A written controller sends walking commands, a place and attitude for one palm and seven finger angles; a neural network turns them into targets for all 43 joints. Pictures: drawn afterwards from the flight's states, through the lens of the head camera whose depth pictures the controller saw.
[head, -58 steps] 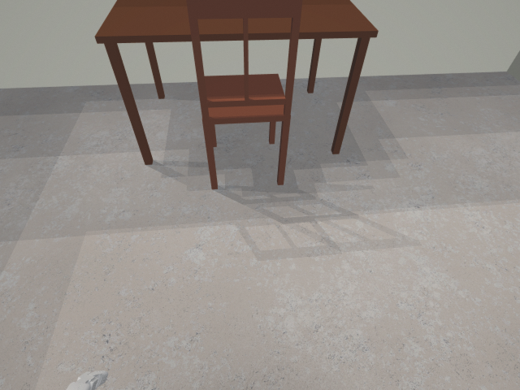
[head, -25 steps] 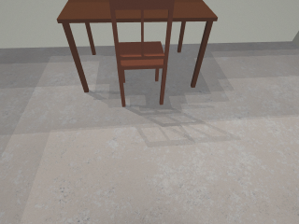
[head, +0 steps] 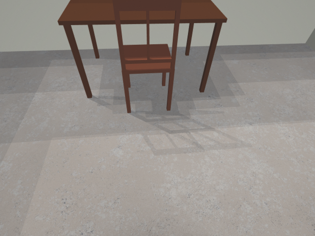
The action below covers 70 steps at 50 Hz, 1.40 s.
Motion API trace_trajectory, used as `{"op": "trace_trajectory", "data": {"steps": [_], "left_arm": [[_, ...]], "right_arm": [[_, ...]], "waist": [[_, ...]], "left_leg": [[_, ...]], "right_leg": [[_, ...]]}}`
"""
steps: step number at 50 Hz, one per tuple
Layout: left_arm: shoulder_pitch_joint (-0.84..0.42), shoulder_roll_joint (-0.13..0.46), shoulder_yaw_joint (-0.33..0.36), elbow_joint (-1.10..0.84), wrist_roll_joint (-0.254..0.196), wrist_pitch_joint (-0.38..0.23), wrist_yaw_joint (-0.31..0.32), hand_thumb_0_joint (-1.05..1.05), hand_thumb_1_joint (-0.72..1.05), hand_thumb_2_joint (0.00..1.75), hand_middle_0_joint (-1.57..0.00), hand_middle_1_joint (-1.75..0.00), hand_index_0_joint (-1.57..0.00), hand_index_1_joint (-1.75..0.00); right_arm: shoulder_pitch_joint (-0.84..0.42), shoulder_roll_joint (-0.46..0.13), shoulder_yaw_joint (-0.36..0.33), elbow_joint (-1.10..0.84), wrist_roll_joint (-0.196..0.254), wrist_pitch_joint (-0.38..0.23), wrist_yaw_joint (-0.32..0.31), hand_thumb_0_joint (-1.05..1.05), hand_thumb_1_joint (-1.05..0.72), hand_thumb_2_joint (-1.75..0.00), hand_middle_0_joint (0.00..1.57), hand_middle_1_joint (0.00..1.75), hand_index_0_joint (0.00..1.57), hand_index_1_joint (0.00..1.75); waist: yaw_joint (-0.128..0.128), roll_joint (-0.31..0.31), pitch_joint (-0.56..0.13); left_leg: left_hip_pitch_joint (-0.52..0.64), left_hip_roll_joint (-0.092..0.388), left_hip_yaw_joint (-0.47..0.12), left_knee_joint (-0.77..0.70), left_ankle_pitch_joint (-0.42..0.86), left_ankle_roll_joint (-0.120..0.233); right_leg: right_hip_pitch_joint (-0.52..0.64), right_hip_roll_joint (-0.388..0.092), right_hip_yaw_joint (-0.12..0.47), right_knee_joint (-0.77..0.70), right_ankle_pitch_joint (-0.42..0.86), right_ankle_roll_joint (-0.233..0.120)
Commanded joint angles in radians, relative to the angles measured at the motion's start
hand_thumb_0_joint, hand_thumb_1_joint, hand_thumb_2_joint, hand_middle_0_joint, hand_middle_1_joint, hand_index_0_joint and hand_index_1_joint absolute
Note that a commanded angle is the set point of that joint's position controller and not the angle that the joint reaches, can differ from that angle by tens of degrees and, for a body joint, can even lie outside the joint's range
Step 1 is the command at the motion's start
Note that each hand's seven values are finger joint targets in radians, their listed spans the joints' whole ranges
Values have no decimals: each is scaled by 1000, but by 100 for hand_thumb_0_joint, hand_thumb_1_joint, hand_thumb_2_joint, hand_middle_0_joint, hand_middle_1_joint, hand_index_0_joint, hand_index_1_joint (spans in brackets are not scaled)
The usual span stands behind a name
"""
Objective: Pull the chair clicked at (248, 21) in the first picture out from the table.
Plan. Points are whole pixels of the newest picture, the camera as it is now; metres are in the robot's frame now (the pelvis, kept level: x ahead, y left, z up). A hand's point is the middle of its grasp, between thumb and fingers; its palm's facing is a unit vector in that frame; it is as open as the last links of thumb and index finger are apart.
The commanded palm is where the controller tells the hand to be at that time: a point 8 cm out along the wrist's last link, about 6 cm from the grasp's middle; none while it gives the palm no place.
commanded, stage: look at it before walking up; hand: left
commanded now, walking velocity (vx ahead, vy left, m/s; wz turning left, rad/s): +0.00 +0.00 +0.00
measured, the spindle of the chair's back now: (148, 36) +1.26 +0.13 -0.09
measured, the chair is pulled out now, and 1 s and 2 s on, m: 0.00 0.00 0.00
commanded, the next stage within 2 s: walk to a spot facing it in 0.28 s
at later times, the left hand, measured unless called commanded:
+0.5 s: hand out of the picture +0.08 +0.24 -0.16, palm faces -0.04 -0.95 -0.32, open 7.4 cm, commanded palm none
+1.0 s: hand out of the picture +0.07 +0.13 -0.16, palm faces -0.21 -0.96 -0.19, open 7.4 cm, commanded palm none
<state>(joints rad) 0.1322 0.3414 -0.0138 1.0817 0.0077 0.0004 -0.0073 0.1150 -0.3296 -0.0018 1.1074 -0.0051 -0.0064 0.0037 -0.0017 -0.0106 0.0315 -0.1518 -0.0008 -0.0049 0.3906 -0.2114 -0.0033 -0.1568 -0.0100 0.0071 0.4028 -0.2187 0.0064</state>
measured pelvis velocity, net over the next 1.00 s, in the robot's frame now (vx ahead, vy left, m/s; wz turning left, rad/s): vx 0.08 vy -0.06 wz -0.30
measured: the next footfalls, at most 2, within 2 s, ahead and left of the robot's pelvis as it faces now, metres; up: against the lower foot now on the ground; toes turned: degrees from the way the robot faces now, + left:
left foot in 1.30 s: +0.39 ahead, +0.00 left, +0.00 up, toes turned -19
right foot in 1.98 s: +0.48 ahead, -0.28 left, +0.00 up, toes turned -57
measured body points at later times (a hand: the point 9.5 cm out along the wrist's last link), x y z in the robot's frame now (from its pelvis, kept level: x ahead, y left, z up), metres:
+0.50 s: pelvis +0.01 +0.00 +0.00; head +0.01 +0.00 +0.45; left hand +0.08 +0.29 -0.14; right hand +0.09 -0.29 -0.13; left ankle +0.00 +0.12 -0.74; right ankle +0.00 -0.12 -0.74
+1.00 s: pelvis +0.08 -0.06 +0.00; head +0.09 -0.08 +0.45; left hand +0.08 +0.18 -0.14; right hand +0.08 -0.33 -0.15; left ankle +0.15 +0.08 -0.66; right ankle +0.02 -0.12 -0.74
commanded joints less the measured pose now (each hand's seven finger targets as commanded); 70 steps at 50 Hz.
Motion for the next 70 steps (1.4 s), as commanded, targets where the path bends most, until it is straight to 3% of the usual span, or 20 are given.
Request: {"op": "trace_trajectory", "data": {"steps": [1,19,25,30,32,35,37,38,39,40,44,48,59,61,63,64,65,66,68,70], "left_arm": [[-40,201,45,-63,3,-23,18,0,90,90,-20,-30,-20,-30],[-36,205,46,-58,4,-26,20,0,90,90,-20,-30,-20,-30],[30,95,40,-76,4,21,21,0,90,90,-20,-30,-20,-30],[63,56,60,-137,16,37,-12,0,90,90,-20,-30,-20,-30],[39,52,73,-175,17,35,-22,0,90,90,-20,-30,-20,-30],[106,-1,79,-177,17,18,-36,0,90,90,-20,-30,-20,-30],[295,5,88,-117,19,3,-32,0,90,90,-20,-30,-20,-30],[393,104,109,-95,30,-17,-17,0,90,90,-20,-30,-20,-30],[454,163,117,-92,15,-25,2,0,90,90,-20,-30,-20,-30],[432,144,117,-104,7,-29,14,0,90,90,-20,-30,-20,-30],[293,33,92,-138,12,-55,11,0,90,90,-20,-30,-20,-30],[347,17,89,-107,11,-73,12,0,90,90,-20,-30,-20,-30],[412,-15,85,-63,23,-71,37,0,90,90,-20,-30,-20,-30],[374,2,92,-72,23,-69,39,0,90,90,-20,-30,-20,-30],[312,18,104,-89,14,-72,37,0,90,90,-20,-30,-20,-30],[310,-7,106,-97,4,-72,28,0,90,90,-20,-30,-20,-30],[368,-73,102,-110,-11,-67,11,0,90,90,-20,-30,-20,-30],[331,-64,99,-125,-3,-70,13,0,90,90,-20,-30,-20,-30],[230,-64,102,-138,13,-54,3,0,90,90,-20,-30,-20,-30],[226,-87,107,-130,28,-30,-19,0,90,90,-20,-30,-20,-30]], "right_arm": [[-49,-212,-35,-63,-4,-28,-15,0,-90,-90,20,30,20,30],[-52,-212,-34,-60,-2,-27,-17,0,-90,-90,20,30,20,30],[33,-103,-27,-70,-7,2,-30,0,-90,-90,20,30,20,30],[58,-180,-70,-121,-14,9,-25,0,-90,-90,20,30,20,30],[57,-180,-79,-142,-13,-4,-21,0,-90,-90,20,30,20,30],[37,-149,-84,-152,-21,-13,-19,0,-90,-90,20,30,20,30],[20,-118,-79,-158,-19,-11,-14,0,-90,-90,20,30,20,30],[20,-32,-63,-193,-7,-7,-7,0,-90,-90,20,30,20,30],[-67,-4,-51,-260,-14,-19,0,0,-90,-90,20,30,20,30],[-82,-35,-60,-267,-17,-24,2,0,-90,-90,20,30,20,30],[-22,-7,-68,-215,-21,-29,11,0,-90,-90,20,30,20,30],[14,40,-69,-208,-19,-19,15,0,-90,-90,20,30,20,30],[-180,81,-56,-305,-11,-41,24,0,-90,-90,20,30,20,30],[-130,75,-57,-297,-6,-51,19,0,-90,-90,20,30,20,30],[120,33,-71,-218,-10,-62,-4,0,-90,-90,20,30,20,30],[295,-47,-90,-168,-17,-65,-19,0,-90,-90,20,30,20,30],[401,-165,-117,-142,-30,-69,-23,0,-90,-90,20,30,20,30],[390,-154,-104,-145,-18,-59,-22,0,-90,-90,20,30,20,30],[218,-38,-83,-184,-15,-63,-21,0,-90,-90,20,30,20,30],[171,51,-53,-180,-19,-78,-22,0,-90,-90,20,30,20,30]], "waist": [[4,19,-70],[3,8,-78],[-4,13,-41],[-9,193,38],[-8,195,63],[31,157,57],[108,19,-9],[141,-301,0],[162,-389,42],[134,-242,55],[39,-34,68],[22,-45,29],[76,-134,76],[48,-135,42],[-68,-95,-62],[-132,-4,-178],[-129,306,-290],[-110,256,-260],[-57,140,-20],[3,130,67]], "left_leg": [[22,118,-98,-70,143,34],[45,121,-92,-69,193,31],[52,141,-19,3,162,9],[9,309,-182,-165,-361,116],[-11,388,-206,-210,-347,175],[-64,348,-48,-92,-216,128],[-196,248,83,200,-265,54],[-447,116,195,561,-388,-15],[-621,43,114,770,-429,-29],[-636,89,9,797,-320,-18],[-529,139,11,760,-81,-41],[-543,124,35,715,8,-63],[-523,89,74,404,-3,-44],[-349,56,89,282,-46,-21],[13,15,103,131,50,3],[289,121,18,126,89,27],[483,462,-396,51,130,130],[376,542,-548,-84,55,185],[68,483,-408,-177,-192,171],[-91,378,-189,-192,-92,95]], "right_leg": [[9,-107,96,-68,122,-34],[30,-111,96,-73,189,-35],[-76,-82,122,14,235,-24],[-265,44,3,289,-213,-9],[-322,-14,0,455,-296,-3],[-194,-37,-52,323,-252,-8],[66,8,-88,114,-109,-20],[193,-199,285,-112,-277,-84],[156,-365,673,-259,-232,-178],[157,-361,626,-255,-231,-215],[11,-252,408,-219,-91,-200],[69,-191,280,-190,160,-181],[167,-179,284,-122,437,-177],[125,-172,281,-54,555,-164],[0,-106,225,171,631,-124],[-134,-47,177,381,440,-94],[-375,98,34,742,-246,-36],[-439,69,85,919,-351,-44],[-490,-30,61,1007,-203,-35],[-429,-75,46,952,-90,-29]]}}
